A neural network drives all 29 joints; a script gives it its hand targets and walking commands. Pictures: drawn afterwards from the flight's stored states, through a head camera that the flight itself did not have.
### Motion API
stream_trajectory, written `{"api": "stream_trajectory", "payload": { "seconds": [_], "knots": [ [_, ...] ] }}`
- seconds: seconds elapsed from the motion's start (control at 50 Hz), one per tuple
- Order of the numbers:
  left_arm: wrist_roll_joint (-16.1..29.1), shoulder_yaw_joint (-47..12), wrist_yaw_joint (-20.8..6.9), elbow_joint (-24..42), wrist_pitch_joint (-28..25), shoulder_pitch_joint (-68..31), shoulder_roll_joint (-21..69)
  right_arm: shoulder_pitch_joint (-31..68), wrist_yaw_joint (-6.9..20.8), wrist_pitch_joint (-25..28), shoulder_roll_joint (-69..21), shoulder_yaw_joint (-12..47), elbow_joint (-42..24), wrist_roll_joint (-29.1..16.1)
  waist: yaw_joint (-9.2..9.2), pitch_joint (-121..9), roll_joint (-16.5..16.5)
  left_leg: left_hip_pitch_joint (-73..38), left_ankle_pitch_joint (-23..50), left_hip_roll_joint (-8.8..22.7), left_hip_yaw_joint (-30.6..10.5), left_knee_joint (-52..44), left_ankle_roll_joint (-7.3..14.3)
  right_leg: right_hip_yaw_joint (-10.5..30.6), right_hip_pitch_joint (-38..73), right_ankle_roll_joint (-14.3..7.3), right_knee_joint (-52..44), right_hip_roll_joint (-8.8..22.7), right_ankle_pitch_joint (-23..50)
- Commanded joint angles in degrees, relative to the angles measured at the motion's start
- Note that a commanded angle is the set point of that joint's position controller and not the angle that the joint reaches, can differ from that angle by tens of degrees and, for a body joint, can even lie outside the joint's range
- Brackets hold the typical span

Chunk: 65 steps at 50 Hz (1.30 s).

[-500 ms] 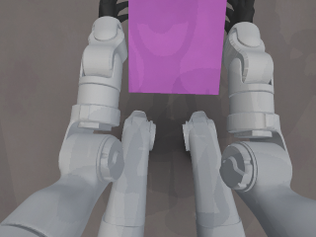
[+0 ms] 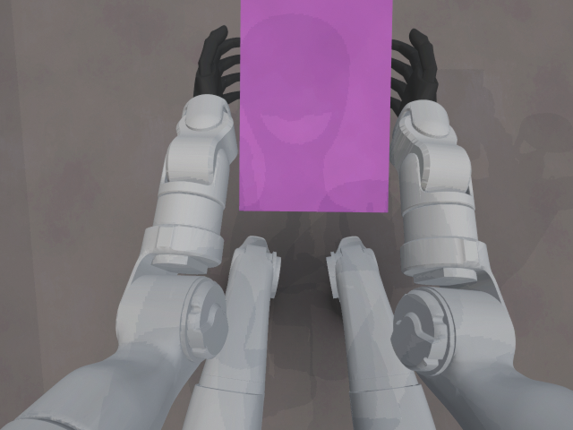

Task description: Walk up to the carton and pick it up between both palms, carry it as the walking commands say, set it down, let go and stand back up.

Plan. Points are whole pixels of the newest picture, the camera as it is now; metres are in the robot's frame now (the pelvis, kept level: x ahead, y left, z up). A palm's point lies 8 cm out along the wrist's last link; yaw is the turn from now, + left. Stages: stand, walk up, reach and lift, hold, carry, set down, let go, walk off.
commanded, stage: reach and lift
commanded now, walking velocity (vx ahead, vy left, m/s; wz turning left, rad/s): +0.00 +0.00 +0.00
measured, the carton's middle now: (311, 121) +0.48 -0.01 -0.12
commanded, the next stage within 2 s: none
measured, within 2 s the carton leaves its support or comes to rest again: neither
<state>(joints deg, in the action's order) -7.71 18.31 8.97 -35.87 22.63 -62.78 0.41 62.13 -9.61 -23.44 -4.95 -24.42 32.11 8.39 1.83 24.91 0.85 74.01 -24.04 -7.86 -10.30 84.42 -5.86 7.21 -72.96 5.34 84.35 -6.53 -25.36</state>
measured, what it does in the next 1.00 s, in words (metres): rises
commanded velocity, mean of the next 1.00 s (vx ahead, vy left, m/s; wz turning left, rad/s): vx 0.00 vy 0.00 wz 0.00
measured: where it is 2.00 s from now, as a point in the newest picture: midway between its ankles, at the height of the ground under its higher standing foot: (299, 307)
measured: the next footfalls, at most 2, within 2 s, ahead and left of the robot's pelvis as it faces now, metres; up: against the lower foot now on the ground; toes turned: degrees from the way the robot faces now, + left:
none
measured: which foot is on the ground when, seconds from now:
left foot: down 0.00-1.00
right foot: down 0.00-1.00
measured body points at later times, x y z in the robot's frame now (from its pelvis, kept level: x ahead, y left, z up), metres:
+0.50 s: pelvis +0.07 +0.00 +0.10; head +0.23 +0.00 +0.52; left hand +0.48 +0.11 +0.04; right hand +0.47 -0.13 +0.05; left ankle +0.15 +0.14 -0.56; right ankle +0.14 -0.14 -0.56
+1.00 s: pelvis +0.11 +0.00 +0.15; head +0.20 +0.01 +0.59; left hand +0.46 +0.11 +0.11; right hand +0.46 -0.13 +0.12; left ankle +0.15 +0.14 -0.56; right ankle +0.14 -0.14 -0.56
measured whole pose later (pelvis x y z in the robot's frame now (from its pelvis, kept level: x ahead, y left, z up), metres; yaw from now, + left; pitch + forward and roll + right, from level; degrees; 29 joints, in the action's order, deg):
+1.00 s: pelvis +0.11 +0.00 +0.15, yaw -1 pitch +15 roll +0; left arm -16.3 19.2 7.1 -33.6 16.6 -25.9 11.7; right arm 28.2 -5.0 -16.6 -13.3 -20.7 35.3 15.7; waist 1.5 -3.8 -1.2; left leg 40.0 -15.8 -4.0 -10.5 41.4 -2.7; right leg 10.1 -39.6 2.7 41.8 -3.9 -16.7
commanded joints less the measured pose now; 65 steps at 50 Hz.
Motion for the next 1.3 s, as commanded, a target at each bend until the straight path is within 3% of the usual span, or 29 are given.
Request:
{"api": "stream_trajectory", "payload": {
  "seconds": [0.0,0.04,0.1,0.16,0.2,0.28,0.3,0.34,0.38,0.46,0.48,0.5,0.54,0.56,0.58,0.62,0.66,0.68,0.74,0.78,0.8,0.94,0.96,0.98,1.0,1.06,1.14,1.2,1.28],
  "knots": [
    [9.81,-37.04,-14.17,5.48,-2.15,-41.81,72.82,43.56,16.51,2.43,-65.73,42.83,-2.77,-11.57,0.92,-114.83,0.3,-35.72,9.1,-3.35,11.83,-11.54,3.34,-10.21,30.17,-3.54,-11.74,-3.64,10.29],
    [6.74,-32.12,-14.44,-0.1,-2.37,-39.81,68.28,43.31,16.19,2.17,-66.69,41.13,0.64,-10.77,-1.7,-104.93,-3.67,-26.6,2.39,-2.67,12.41,-12.54,4.42,-9.87,28.13,-1.87,-12.9,-3.67,4.1],
    [4.14,-29.13,-14.12,-3.0,-2.87,-33.66,71.54,29.59,15.76,2.67,-67.05,32.97,10.28,-6.58,0.29,-86.55,1.16,-26.07,5.35,-3.08,12.13,-16.77,3.47,-9.63,25.01,-2.55,-16.47,-3.41,7.73],
    [-0.13,-21.55,-14.17,-7.0,-4.74,-25.34,70.24,32.99,15.41,5.21,-66.02,31.93,5.85,-5.61,-3.73,-81.23,0.28,-25.76,5.51,-3.11,11.51,-18.79,4.57,-8.33,25.07,-2.89,-19.03,-3.3,6.86],
    [-1.29,-19.05,-14.51,-9.53,-4.9,-29.06,68.1,27.78,15.15,4.79,-63.39,25.09,16.04,-0.96,0.7,-67.17,-1.68,-21.23,-0.74,-2.24,10.93,-22.15,4.02,-8.89,22.01,-2.75,-22.35,-2.72,2.08],
    [-4.69,-18.36,-14.17,-10.69,-6.02,-23.04,70.37,23.8,15.63,6.97,-61.13,21.19,14.27,3.07,1.4,-62.6,3.44,-25.92,-0.02,-2.67,9.76,-28.36,3.5,-7.84,23.0,-4.5,-26.77,-2.61,3.41],
    [-6.05,-15.71,-14.1,-11.64,-6.66,-19.43,69.33,20.25,15.51,6.54,-64.17,21.22,16.22,3.71,0.83,-62.67,-1.11,-27.23,2.09,-2.15,10.21,-29.18,4.17,-8.79,25.94,-3.96,-27.99,-3.19,4.67],
    [-6.3,-16.85,-14.45,-11.05,-7.61,-14.87,68.78,18.11,15.61,8.13,-63.51,24.59,11.94,2.73,-0.49,-65.37,-0.03,-28.7,8.25,-2.1,10.18,-29.2,4.4,-7.59,30.19,-4.01,-29.47,-3.11,10.63],
    [-6.38,-18.34,-14.13,-7.36,-8.73,-17.34,68.73,12.84,15.64,8.28,-62.49,18.61,16.32,6.06,2.13,-61.0,2.68,-30.99,8.18,-1.8,9.15,-32.23,3.94,-7.58,27.34,-4.54,-30.14,-3.19,11.72],
    [-3.62,-25.49,-14.22,0.06,-11.17,-10.35,69.69,12.6,16.08,10.7,-68.06,32.48,3.34,0.61,-2.44,-74.79,-1.67,-37.93,22.08,-2.94,9.49,-33.37,4.48,-6.69,42.34,-2.98,-32.6,-3.65,25.78],
    [-5.19,-24.55,-14.29,-3.29,-10.6,-10.3,69.39,8.77,15.67,10.59,-66.02,30.03,7.29,2.81,-0.7,-71.26,0.6,-35.33,19.87,-2.36,9.54,-32.95,4.2,-5.59,40.48,-2.93,-33.24,-2.75,24.17],
    [-8.46,-20.64,-14.2,-10.05,-9.63,-1.91,69.23,6.16,15.47,10.06,-66.25,27.8,9.27,5.53,-2.01,-64.67,-0.81,-35.83,18.23,-2.42,8.76,-35.03,4.54,-5.72,36.9,-3.07,-33.77,-2.91,20.94],
    [-5.03,-26.94,-14.49,-4.37,-10.06,-3.62,71.62,4.98,15.56,10.38,-65.92,30.82,5.93,4.23,0.96,-69.81,0.26,-44.29,19.19,-2.15,8.23,-37.07,3.79,-6.99,38.38,-3.77,-36.02,-3.48,20.11],
    [-7.0,-24.26,-14.48,-5.16,-10.52,-5.74,68.52,6.5,15.93,10.72,-63.01,26.83,9.59,5.79,1.19,-60.9,0.23,-38.41,15.62,-1.65,7.67,-37.68,3.68,-5.87,31.8,-3.81,-36.37,-2.99,15.87],
    [-5.83,-27.94,-14.81,-0.35,-11.41,-3.8,70.79,7.47,16.36,11.58,-67.53,32.85,2.56,3.01,-0.71,-69.22,0.27,-43.95,19.88,-2.2,8.09,-38.33,4.0,-6.14,40.17,-3.57,-37.08,-3.42,21.79],
    [-4.86,-28.3,-14.93,-1.17,-11.91,-5.06,70.24,4.78,15.95,11.92,-64.61,31.8,6.14,3.78,1.36,-66.94,-0.11,-43.13,21.55,-1.26,7.2,-37.3,4.49,-5.23,37.77,-3.4,-37.21,-2.64,22.41],
    [-1.59,-35.0,-14.42,6.52,-12.97,-3.34,70.58,0.38,16.24,12.74,-68.56,37.28,1.67,0.58,0.31,-75.54,1.19,-48.33,29.71,-1.96,7.67,-37.53,3.46,-5.64,43.36,-2.99,-36.53,-3.33,30.38],
    [-2.69,-33.33,-14.36,0.03,-11.77,-0.1,71.67,0.09,16.06,12.64,-65.72,36.01,2.08,1.47,0.53,-69.55,0.64,-45.76,27.84,-1.78,7.91,-38.63,3.24,-6.3,41.49,-3.35,-37.73,-3.68,28.46],
    [-3.81,-32.98,-14.64,2.24,-10.87,-0.6,71.38,-6.05,16.07,10.8,-67.74,31.59,8.65,4.1,1.62,-62.55,1.65,-46.07,20.65,-1.05,7.18,-42.56,3.88,-5.18,42.06,-4.16,-41.28,-2.69,22.29],
    [-3.24,-33.6,-14.9,2.66,-11.3,4.82,71.83,0.17,16.76,11.73,-70.02,40.04,-1.07,-0.77,-3.07,-70.37,0.21,-50.24,28.53,-2.2,8.44,-42.5,4.37,-4.78,48.71,-2.88,-40.98,-3.06,30.37],
    [-1.06,-36.64,-14.78,5.65,-11.32,2.24,70.71,-2.22,16.77,11.72,-67.92,40.71,-0.12,-1.56,-0.12,-71.83,1.19,-52.14,31.05,-1.64,7.38,-42.54,4.18,-4.31,48.47,-3.18,-41.47,-2.63,32.77],
    [-3.57,-30.14,-16.93,-0.08,-7.46,3.81,67.93,-4.73,16.47,7.96,-69.26,34.2,6.28,1.89,-1.9,-57.08,-2.92,-49.82,16.47,-0.52,7.24,-47.26,5.72,-3.89,47.61,-2.97,-47.28,-0.64,18.35],
    [-2.82,-31.05,-16.95,2.7,-7.3,3.04,68.03,-9.06,16.51,7.19,-67.65,32.62,7.59,3.32,0.33,-55.12,-2.19,-52.05,17.44,-0.37,6.96,-49.08,5.2,-4.49,48.75,-3.45,-48.21,-1.27,19.45],
    [-5.51,-27.56,-17.03,-4.2,-5.97,9.48,68.99,-6.49,16.67,7.47,-66.23,32.3,4.72,4.37,-1.63,-53.91,-1.76,-50.16,19.53,-0.86,7.45,-48.34,5.19,-4.09,48.13,-3.69,-48.73,-0.99,20.96],
    [-1.45,-35.43,-17.42,3.44,-6.23,6.22,72.32,-7.71,17.04,7.43,-69.08,37.19,-0.21,-0.47,-0.31,-62.59,0.86,-57.38,25.12,-0.24,7.23,-48.87,5.1,-4.23,54.03,-4.14,-48.93,-1.52,27.71],
    [0.22,-35.89,-17.21,6.48,-6.72,2.48,72.49,-9.22,17.44,6.85,-68.89,33.78,3.84,1.37,3.45,-59.95,-0.87,-58.78,23.41,-0.26,6.59,-49.14,4.75,-4.75,52.81,-3.99,-49.24,-1.23,26.47],
    [0.11,-34.84,-16.81,5.5,-3.93,9.76,71.74,-13.63,17.38,4.48,-69.82,36.4,0.94,-1.54,0.65,-59.49,0.47,-62.41,27.84,-0.32,6.78,-52.93,4.84,-3.77,60.85,-3.67,-52.57,-1.0,32.04],
    [-0.91,-31.35,-16.34,3.28,-2.71,10.48,71.33,-7.11,18.14,3.9,-70.23,37.57,-1.11,-2.86,-1.99,-55.06,-0.34,-61.26,22.62,-0.98,6.32,-55.31,5.14,-4.52,62.46,-3.46,-53.59,-0.7,25.54],
    [0.96,-32.75,-16.63,5.6,-0.73,9.89,72.14,-14.43,18.08,0.74,-68.19,34.27,4.12,-0.13,1.27,-53.95,-2.33,-66.45,25.67,0.18,6.09,-56.28,4.69,-4.98,61.69,-3.48,-55.77,-1.06,26.53]
  ]
}}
